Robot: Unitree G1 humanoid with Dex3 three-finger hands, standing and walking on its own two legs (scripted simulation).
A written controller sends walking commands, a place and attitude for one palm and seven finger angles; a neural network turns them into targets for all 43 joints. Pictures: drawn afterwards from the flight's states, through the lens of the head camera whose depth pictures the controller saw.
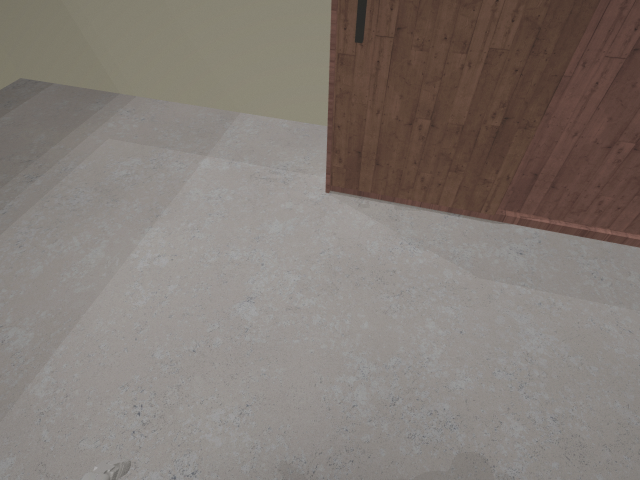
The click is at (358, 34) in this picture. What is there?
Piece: wardrobe's sliding door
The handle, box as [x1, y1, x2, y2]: [355, 0, 366, 42]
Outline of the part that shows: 366,0 358,0 355,33 356,42 361,42 363,38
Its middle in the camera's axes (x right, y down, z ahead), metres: +0.13 -0.77 +1.18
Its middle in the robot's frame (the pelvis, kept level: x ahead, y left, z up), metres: +1.42 -0.05 +0.12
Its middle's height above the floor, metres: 0.89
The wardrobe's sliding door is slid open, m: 0.00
